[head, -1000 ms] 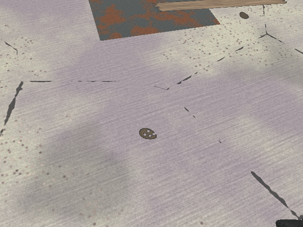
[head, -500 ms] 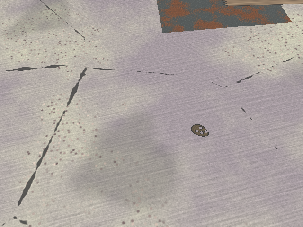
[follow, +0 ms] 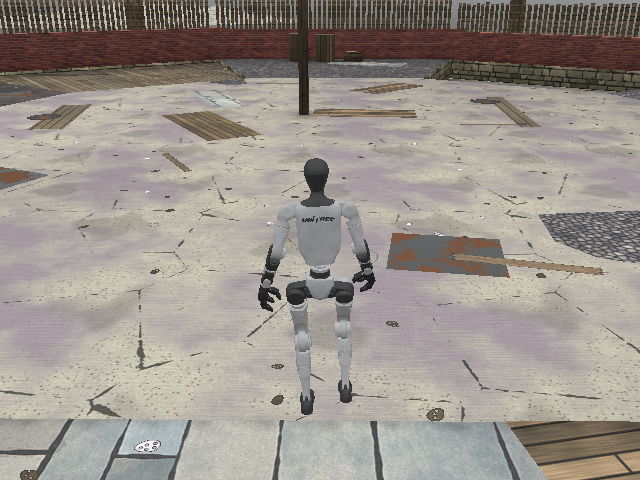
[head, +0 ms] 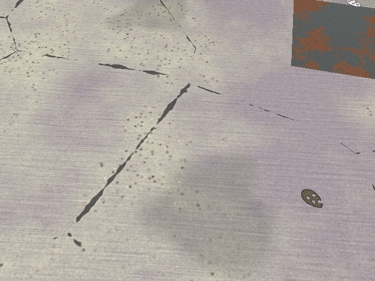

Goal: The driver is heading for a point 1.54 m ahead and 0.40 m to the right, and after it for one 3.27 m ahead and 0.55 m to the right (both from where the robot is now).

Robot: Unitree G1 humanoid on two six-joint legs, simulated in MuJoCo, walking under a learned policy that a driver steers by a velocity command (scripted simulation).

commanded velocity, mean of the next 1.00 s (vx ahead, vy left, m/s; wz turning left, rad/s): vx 0.33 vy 0.00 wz -0.32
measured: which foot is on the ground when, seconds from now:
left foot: down 0.00-0.22, up 0.24-0.70, down 0.72-1.00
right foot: up 0.00-0.20, down 0.22-0.72, up 0.74-1.00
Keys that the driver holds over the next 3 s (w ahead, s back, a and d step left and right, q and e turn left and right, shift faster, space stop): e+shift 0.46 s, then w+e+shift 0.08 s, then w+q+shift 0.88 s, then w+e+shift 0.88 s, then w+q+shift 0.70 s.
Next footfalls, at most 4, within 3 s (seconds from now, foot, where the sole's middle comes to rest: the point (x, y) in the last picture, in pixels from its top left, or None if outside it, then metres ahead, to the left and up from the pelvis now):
0.22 right None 0.02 -0.11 -0.78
0.72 left None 0.21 0.02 -0.78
1.16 right None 0.50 -0.31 -0.78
1.60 left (213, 178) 0.92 -0.07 -0.78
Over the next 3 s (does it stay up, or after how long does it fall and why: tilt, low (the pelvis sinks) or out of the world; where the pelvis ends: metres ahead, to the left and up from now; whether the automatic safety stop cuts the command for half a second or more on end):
stays up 2.01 -0.46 -0.02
